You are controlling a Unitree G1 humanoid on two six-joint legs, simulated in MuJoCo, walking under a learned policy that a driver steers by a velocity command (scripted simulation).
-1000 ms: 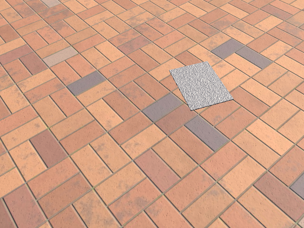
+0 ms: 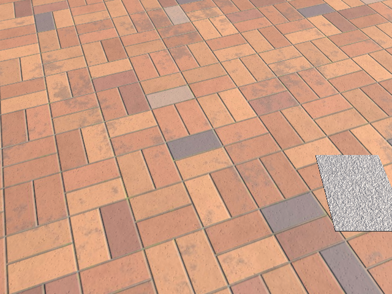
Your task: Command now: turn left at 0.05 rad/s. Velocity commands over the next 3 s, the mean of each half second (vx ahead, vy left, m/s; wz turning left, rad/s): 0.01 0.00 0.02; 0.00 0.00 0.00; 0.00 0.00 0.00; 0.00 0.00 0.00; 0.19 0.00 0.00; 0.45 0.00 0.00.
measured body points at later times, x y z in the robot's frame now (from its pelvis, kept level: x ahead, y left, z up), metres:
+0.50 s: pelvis +0.01 -0.01 +0.00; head +0.02 -0.01 +0.45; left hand +0.09 +0.25 -0.13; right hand +0.10 -0.28 -0.13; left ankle +0.00 +0.11 -0.74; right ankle +0.00 -0.13 -0.74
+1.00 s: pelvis +0.00 -0.02 +0.00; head +0.01 -0.02 +0.45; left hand +0.04 +0.23 -0.15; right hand +0.04 -0.28 -0.15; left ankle +0.00 +0.11 -0.74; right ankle +0.00 -0.13 -0.74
